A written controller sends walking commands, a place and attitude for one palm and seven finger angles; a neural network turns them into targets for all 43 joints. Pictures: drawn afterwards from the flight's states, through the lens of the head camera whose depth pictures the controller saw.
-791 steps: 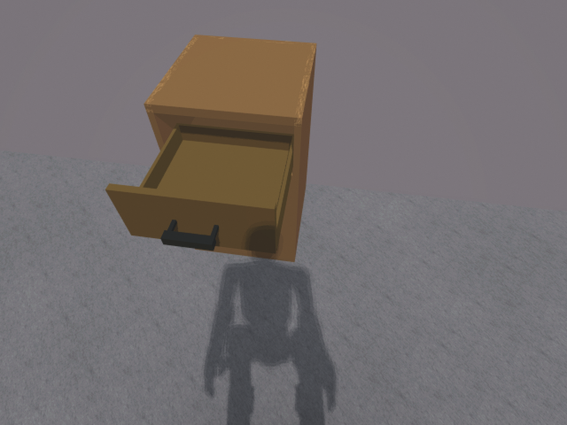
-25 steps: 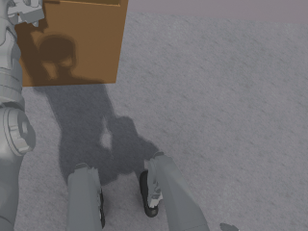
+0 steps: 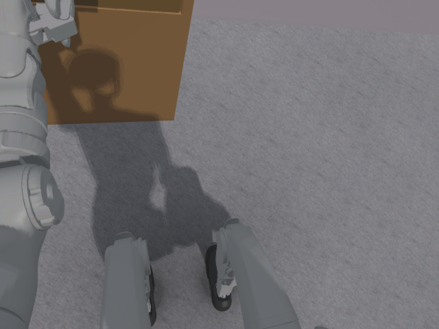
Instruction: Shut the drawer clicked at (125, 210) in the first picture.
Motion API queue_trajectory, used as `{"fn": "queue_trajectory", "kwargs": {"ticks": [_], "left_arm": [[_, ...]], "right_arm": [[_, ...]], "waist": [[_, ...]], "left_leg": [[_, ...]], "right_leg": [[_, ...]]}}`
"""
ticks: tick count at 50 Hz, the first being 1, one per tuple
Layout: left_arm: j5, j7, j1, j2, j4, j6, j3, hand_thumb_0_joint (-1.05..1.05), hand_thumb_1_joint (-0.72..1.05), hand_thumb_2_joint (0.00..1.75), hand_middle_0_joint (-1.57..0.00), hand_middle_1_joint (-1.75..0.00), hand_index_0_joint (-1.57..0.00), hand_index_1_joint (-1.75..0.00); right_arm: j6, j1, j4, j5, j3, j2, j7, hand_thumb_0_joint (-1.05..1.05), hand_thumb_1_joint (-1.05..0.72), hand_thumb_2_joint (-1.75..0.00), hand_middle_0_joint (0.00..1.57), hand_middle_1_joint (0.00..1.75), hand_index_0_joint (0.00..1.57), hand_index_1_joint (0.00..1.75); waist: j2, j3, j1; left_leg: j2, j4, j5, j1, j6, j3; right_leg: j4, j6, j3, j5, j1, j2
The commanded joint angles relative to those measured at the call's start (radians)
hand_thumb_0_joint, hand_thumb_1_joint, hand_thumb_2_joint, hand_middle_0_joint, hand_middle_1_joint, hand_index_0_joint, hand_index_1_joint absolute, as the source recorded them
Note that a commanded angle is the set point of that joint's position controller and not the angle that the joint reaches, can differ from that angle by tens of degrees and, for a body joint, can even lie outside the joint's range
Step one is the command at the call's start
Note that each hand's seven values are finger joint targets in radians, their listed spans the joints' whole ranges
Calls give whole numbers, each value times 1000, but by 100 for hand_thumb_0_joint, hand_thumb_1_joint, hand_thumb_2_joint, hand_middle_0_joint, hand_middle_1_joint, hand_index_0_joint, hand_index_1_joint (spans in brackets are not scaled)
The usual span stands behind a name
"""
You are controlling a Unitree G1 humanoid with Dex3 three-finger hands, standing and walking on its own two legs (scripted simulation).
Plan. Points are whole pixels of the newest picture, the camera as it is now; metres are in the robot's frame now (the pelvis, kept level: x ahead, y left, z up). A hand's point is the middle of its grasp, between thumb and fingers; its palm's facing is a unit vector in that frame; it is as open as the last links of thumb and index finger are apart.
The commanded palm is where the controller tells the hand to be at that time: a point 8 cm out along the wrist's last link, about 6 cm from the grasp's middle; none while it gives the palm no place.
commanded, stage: pull the fist back off the drawer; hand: left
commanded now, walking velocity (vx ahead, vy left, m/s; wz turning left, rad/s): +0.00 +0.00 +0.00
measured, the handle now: out of the picture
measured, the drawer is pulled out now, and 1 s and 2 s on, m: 0.00 0.00 0.00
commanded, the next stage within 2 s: draw the hand back to the body in 0.18 s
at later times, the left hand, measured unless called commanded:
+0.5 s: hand (47, 30) +0.52 +0.18 +0.09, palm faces +0.02 -1.00 -0.08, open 3.2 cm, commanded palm +0.48 +0.22 +0.12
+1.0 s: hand out of the picture +0.37 +0.21 +0.23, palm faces +0.19 -0.94 -0.28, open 3.3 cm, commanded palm +0.33 +0.26 +0.27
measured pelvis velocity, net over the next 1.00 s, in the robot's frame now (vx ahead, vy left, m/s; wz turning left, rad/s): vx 0.10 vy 0.00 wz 0.08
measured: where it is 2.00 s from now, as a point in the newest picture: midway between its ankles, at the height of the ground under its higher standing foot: (183, 296)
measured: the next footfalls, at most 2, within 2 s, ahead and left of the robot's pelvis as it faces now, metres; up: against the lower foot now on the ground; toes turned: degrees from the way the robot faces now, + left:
none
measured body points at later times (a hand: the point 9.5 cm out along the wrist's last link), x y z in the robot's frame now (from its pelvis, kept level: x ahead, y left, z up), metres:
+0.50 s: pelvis +0.05 -0.01 +0.07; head +0.24 +0.02 +0.47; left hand +0.52 +0.24 +0.10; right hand +0.12 -0.25 -0.06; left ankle +0.08 +0.11 -0.52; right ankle +0.09 -0.14 -0.52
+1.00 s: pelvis +0.10 +0.00 +0.19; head +0.14 +0.00 +0.64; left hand +0.36 +0.26 +0.25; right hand +0.29 -0.22 +0.11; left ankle +0.08 +0.11 -0.52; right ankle +0.09 -0.14 -0.52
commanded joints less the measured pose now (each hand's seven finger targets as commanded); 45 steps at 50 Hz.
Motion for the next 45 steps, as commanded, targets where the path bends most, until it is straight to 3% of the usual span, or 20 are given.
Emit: {"fn": "queue_trajectory", "kwargs": {"ticks": [1, 5, 6, 7, 8, 13, 14, 16, 17, 19, 23, 28, 30, 32, 38, 39, 40, 41, 43, 45], "left_arm": [[-38, 24, -430, 135, -279, -68, 51, 0, 90, 90, -140, -160, -140, -160], [-50, 20, -310, 139, -335, -89, 78, 0, 90, 90, -140, -160, -140, -160], [-53, 20, -318, 132, -349, -94, 71, 0, 90, 90, -140, -160, -140, -160], [-53, 20, -309, 128, -341, -98, 72, 0, 90, 90, -140, -160, -140, -160], [-52, 23, -301, 160, -358, -108, 99, 0, 90, 90, -140, -160, -140, -160], [-73, 10, -224, 120, -364, -134, 100, 0, 90, 90, -140, -160, -140, -160], [-74, 7, -226, 120, -370, -141, 97, 0, 90, 90, -140, -160, -140, -160], [-97, 1, -100, 160, -532, -143, 146, 0, 90, 90, -140, -160, -140, -160], [-110, -5, -20, 151, -617, -132, 143, 0, 90, 90, -140, -160, -140, -160], [-138, -20, 150, 98, -726, -85, 108, 0, 90, 90, -140, -160, -140, -160], [-209, -33, 354, -25, -925, 9, 28, 0, 90, 90, -140, -160, -140, -160], [-249, -13, 475, -125, -953, 3, -38, 0, 90, 90, -140, -160, -140, -160], [-242, -12, 506, -138, -964, -28, -61, 0, 90, 90, -140, -160, -140, -160], [-243, -27, 609, -192, -953, -40, -113, 0, 90, 90, -140, -160, -140, -160], [-274, -64, 873, -171, -1063, -19, -93, 0, 90, 90, -140, -160, -140, -160], [-280, -65, 895, -171, -1086, -14, -98, 0, 90, 90, -140, -160, -140, -160], [-155, 39, 971, -101, -1098, 72, -123, 0, 90, 90, -140, -160, -140, -160], [-149, 93, 991, -165, -1168, 117, -163, 0, 90, 90, -140, -160, -140, -160], [-124, 168, 1010, -148, -1241, 177, -164, 0, 90, 90, -140, -160, -140, -160], [-111, 215, 1032, -127, -1312, 212, -153, 0, 90, 90, -140, -160, -140, -160]], "right_arm": [[8, 192, -35, 10, -92, -219, -11, 0, -90, -90, 20, 30, 20, 30], [25, 175, -53, 18, -99, -208, -4, 0, -90, -90, 20, 30, 20, 30], [28, 169, -53, 18, -100, -202, -2, 0, -90, -90, 20, 30, 20, 30], [30, 169, -50, 20, -102, -200, -1, 0, -90, -90, 20, 30, 20, 30], [33, 172, -53, 18, -103, -200, -3, 0, -90, -90, 20, 30, 20, 30], [44, 161, -57, 21, -114, -193, -2, 0, -90, -90, 20, 30, 20, 30], [46, 158, -57, 20, -113, -191, -2, 0, -90, -90, 20, 30, 20, 30], [54, 147, -102, 33, -127, -194, 5, 0, -90, -90, 20, 30, 20, 30], [58, 134, -124, 43, -132, -190, 8, 0, -90, -90, 20, 30, 20, 30], [57, 116, -153, 64, -140, -177, 15, 0, -90, -90, 20, 30, 20, 30], [32, 73, -171, 108, -152, -167, -1, 0, -90, -90, 20, 30, 20, 30], [-30, 45, -136, 116, -151, -151, -40, 0, -90, -90, 20, 30, 20, 30], [-48, 40, -127, 114, -151, -149, -49, 0, -90, -90, 20, 30, 20, 30], [-58, 24, -138, 115, -152, -145, -48, 0, -90, -90, 20, 30, 20, 30], [-58, -35, -222, 127, -147, -143, -52, 0, -90, -90, 20, 30, 20, 30], [-62, -43, -232, 129, -145, -142, -53, 0, -90, -90, 20, 30, 20, 30], [-15, -90, -250, 128, -145, -117, -72, 0, -90, -90, 20, 30, 20, 30], [0, -92, -288, 129, -141, -102, -85, 0, -90, -90, 20, 30, 20, 30], [14, -115, -298, 128, -129, -102, -105, 0, -90, -90, 20, 30, 20, 30], [9, -140, -303, 125, -116, -100, -127, 0, -90, -90, 20, 30, 20, 30]], "waist": [[284, -637, -12], [246, -665, 22], [250, -654, 17], [210, -643, 11], [206, -651, 20], [182, -669, 30], [205, -670, 34], [222, -808, 101], [229, -863, 126], [218, -887, 151], [95, -762, 142], [15, -538, 125], [66, -497, 135], [70, -448, 148], [82, -348, 209], [90, -322, 205], [87, -382, 268], [78, -320, 236], [71, -247, 235], [65, -222, 237]], "left_leg": [[-9, -245, 89, 655, -1, -76], [-8, -235, 181, 658, 0, -45], [-9, -230, 192, 644, 3, -37], [-9, -225, 193, 626, 6, -33], [-9, -221, 219, 622, 7, -27], [-10, -211, 310, 646, 7, -15], [-10, -209, 333, 659, 6, -15], [-15, -251, 410, 761, -1, -3], [-18, -280, 456, 811, -6, 0], [-23, -328, 506, 871, -9, 6], [-25, -428, 465, 908, 0, 21], [-32, -521, 372, 923, 3, 45], [-34, -557, 392, 996, -4, 47], [-35, -598, 414, 1060, -9, 48], [-37, -728, 496, 1183, -12, 54], [-36, -743, 504, 1200, -11, 51], [-34, -822, 525, 1293, -18, 58], [-27, -855, 511, 1321, -21, 56], [-24, -903, 451, 1331, -19, 56], [-22, -943, 454, 1383, -13, 53]], "right_leg": [[-195, -49, 12, 64, 218, 45], [-210, -48, 24, 104, 297, 49], [-214, -46, 29, 113, 310, 49], [-221, -43, 33, 116, 330, 51], [-219, -42, 35, 135, 356, 50], [-221, -40, 40, 209, 396, 50], [-216, -42, 42, 224, 388, 47], [-239, -43, 54, 307, 524, 49], [-253, -44, 57, 360, 593, 47], [-291, -44, 59, 432, 686, 45], [-410, -27, 55, 458, 794, 44], [-521, -15, 54, 391, 844, 40], [-544, -22, 49, 388, 846, 38], [-576, -27, 38, 389, 865, 38], [-665, -34, 23, 454, 1023, 35], [-674, -35, 20, 458, 1031, 35], [-736, -51, 59, 434, 1108, 13], [-764, -47, 47, 425, 1110, 12], [-811, -47, 44, 404, 1160, 7], [-851, -46, 43, 415, 1208, 9]]}}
